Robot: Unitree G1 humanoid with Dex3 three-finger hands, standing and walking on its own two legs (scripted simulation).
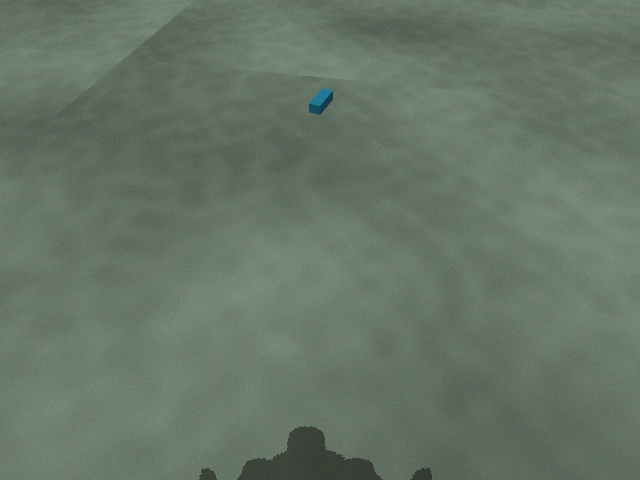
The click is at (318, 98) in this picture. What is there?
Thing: lying carton
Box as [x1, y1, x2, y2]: [309, 88, 332, 114]
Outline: 332,91 322,88 309,103 309,111 320,114 332,99
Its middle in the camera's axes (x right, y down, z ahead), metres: +0.01 -0.86 +2.40
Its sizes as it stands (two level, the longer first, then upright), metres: 0.200 0.072 0.058
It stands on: the floor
